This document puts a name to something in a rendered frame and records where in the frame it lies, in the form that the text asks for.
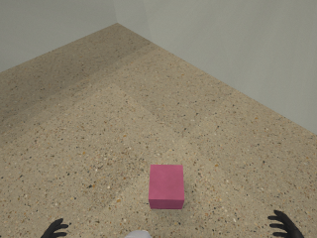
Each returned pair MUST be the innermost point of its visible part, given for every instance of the carton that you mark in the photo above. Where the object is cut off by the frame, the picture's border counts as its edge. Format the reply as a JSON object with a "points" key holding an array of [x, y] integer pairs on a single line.
{"points": [[166, 187]]}

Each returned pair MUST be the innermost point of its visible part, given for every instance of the robot right hand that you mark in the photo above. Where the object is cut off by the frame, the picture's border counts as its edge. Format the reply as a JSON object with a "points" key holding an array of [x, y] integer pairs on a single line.
{"points": [[288, 226]]}

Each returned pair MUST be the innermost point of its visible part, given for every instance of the robot left hand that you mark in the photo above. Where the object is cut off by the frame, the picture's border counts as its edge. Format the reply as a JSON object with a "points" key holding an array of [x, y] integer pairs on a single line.
{"points": [[49, 233]]}

